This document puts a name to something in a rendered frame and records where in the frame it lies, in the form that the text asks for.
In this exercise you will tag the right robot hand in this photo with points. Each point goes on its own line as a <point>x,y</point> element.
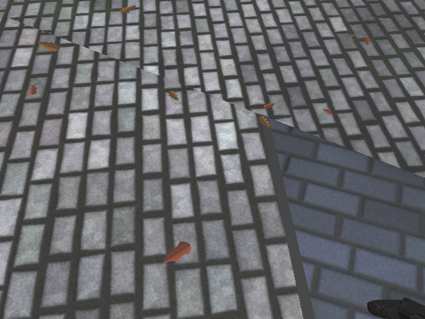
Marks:
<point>397,309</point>

